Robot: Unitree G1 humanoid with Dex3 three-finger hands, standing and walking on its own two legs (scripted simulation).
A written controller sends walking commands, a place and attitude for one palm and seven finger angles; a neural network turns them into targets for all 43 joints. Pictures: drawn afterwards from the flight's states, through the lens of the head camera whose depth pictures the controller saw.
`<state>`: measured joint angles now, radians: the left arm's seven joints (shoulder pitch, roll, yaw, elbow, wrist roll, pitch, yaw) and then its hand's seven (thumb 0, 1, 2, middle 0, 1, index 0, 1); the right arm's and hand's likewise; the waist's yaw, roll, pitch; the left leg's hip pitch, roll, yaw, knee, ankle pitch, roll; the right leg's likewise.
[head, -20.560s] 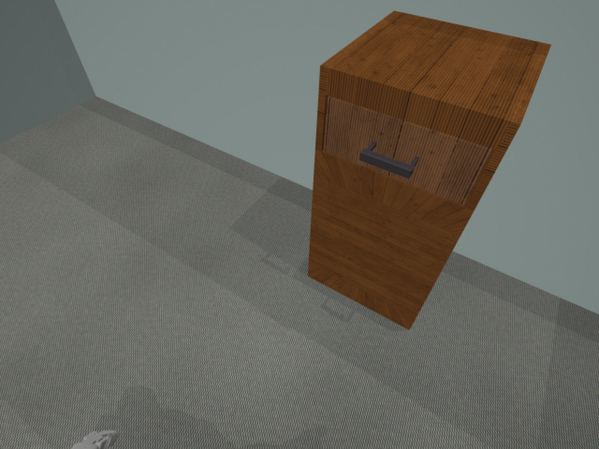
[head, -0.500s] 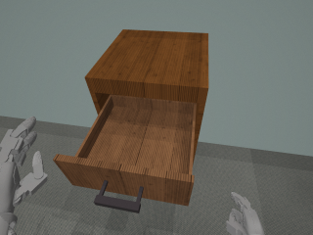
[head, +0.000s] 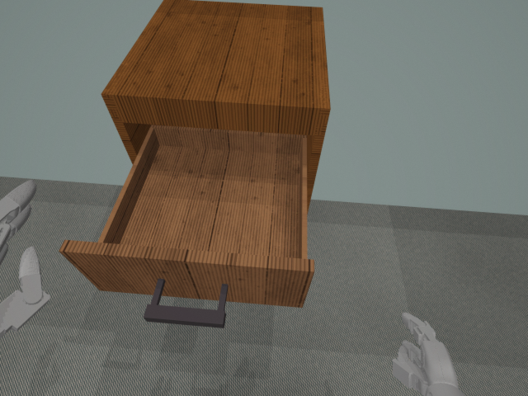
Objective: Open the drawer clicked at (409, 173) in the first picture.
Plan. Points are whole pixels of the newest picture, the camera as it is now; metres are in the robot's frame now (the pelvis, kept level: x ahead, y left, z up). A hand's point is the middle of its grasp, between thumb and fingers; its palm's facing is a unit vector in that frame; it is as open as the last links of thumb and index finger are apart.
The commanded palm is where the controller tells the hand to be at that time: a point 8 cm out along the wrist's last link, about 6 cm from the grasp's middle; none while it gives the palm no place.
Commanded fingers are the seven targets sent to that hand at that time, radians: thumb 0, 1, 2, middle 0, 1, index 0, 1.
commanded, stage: step back with the hand held close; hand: left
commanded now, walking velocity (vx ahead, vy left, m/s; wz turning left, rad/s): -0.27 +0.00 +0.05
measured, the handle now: (188, 302) +0.27 +0.14 -0.05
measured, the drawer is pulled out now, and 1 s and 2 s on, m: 0.30 0.30 0.30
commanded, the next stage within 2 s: stop stepping back and stand still in 0.90 s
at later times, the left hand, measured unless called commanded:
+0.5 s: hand (10, 379) +0.12 +0.23 +0.16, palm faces +0.35 -0.81 -0.47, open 7.5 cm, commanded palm +0.05 +0.27 +0.18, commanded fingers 0.00 0.90 0.90 -0.20 -0.30 -0.20 -0.30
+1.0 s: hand out of the picture +0.05 +0.24 +0.17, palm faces +0.40 -0.82 -0.41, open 7.5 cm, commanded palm -0.02 +0.28 +0.18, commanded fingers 0.00 0.90 0.90 -0.20 -0.30 -0.20 -0.30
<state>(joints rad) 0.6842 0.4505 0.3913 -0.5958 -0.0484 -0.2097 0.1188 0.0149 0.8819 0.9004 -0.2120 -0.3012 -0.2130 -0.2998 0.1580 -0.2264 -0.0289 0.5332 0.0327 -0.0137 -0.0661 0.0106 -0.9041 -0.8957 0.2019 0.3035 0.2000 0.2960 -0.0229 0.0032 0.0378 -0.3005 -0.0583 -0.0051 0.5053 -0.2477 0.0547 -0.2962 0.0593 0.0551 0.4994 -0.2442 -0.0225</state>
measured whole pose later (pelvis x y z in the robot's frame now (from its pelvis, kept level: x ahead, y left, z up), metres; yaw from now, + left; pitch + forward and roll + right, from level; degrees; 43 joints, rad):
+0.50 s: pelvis -0.07 -0.01 -0.01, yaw +2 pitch +1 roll +1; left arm 0.62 0.42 0.38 -0.61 -0.04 -0.24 0.16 0.01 0.88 0.90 -0.21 -0.30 -0.21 -0.30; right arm 0.21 -0.23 -0.02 0.58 0.01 -0.07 -0.06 0.01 -0.90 -0.90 0.21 0.30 0.20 0.30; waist -0.04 -0.04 0.05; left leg -0.33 0.02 0.01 0.57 -0.22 0.00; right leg -0.41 0.00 -0.03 0.59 -0.21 -0.02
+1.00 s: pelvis -0.15 +0.00 -0.01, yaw +1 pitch +1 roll -1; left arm 0.61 0.40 0.41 -0.65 -0.07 -0.23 0.17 0.02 0.88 0.90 -0.21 -0.30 -0.21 -0.30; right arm 0.18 -0.14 -0.01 0.64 -0.02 -0.13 -0.02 0.01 -0.90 -0.90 0.20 0.30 0.20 0.30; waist 0.01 -0.04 0.06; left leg -0.40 0.08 0.05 0.60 -0.21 -0.01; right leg -0.49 0.04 0.00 1.04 -0.47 0.02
